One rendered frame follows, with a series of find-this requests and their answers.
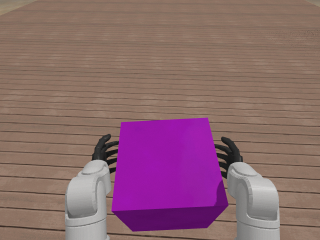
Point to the robot right hand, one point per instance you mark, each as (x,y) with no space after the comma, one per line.
(233,154)

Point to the robot left forearm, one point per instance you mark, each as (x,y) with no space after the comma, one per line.
(85,203)

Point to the robot right forearm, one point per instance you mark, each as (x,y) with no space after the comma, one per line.
(257,203)

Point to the carton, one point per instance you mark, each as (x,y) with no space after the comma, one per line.
(167,175)

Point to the robot left hand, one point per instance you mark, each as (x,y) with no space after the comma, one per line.
(101,154)

